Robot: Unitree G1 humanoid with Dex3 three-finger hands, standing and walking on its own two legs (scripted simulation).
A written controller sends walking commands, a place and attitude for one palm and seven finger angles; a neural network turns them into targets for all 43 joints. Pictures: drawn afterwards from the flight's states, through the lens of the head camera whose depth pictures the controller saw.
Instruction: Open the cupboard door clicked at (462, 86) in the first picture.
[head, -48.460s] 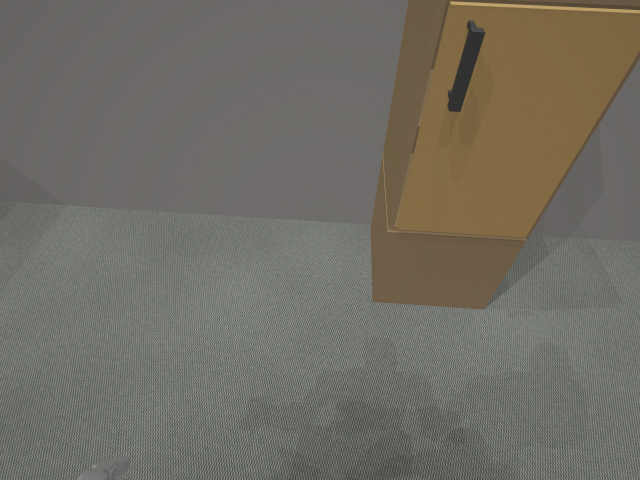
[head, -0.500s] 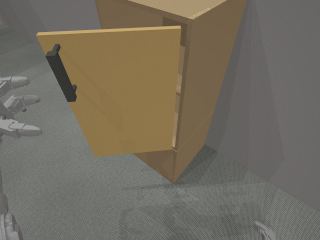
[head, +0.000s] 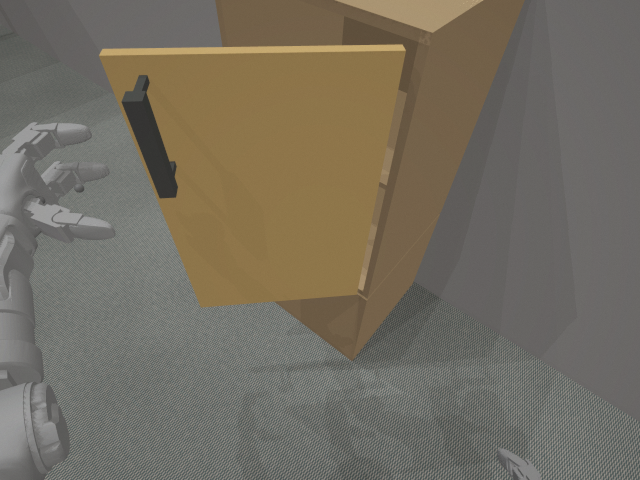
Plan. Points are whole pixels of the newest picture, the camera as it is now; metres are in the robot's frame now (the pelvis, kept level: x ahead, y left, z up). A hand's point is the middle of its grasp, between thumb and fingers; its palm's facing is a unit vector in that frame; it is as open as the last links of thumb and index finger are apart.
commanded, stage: move the hooked fingers beside the handle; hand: left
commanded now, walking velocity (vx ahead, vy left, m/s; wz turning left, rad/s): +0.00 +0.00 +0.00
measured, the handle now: (156, 139) +0.50 +0.24 +0.15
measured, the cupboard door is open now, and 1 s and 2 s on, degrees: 45 45 45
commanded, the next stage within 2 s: slide the fingers in behind the handle in 1.28 s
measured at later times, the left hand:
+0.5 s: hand (89, 160) +0.44 +0.30 +0.17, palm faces +0.18 -0.98 +0.01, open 14.0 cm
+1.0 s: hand (79, 161) +0.44 +0.31 +0.16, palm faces +0.18 -0.98 +0.03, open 14.0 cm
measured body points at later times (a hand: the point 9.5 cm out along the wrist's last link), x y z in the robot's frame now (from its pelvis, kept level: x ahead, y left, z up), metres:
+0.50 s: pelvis -0.01 -0.02 +0.00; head +0.05 -0.01 +0.44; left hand +0.42 +0.35 +0.17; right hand +0.04 -0.31 -0.11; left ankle +0.01 +0.06 -0.73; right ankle -0.03 -0.13 -0.73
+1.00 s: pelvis +0.01 -0.03 -0.01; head +0.07 -0.02 +0.44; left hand +0.42 +0.37 +0.16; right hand +0.05 -0.32 -0.11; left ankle +0.01 +0.06 -0.73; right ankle -0.03 -0.13 -0.73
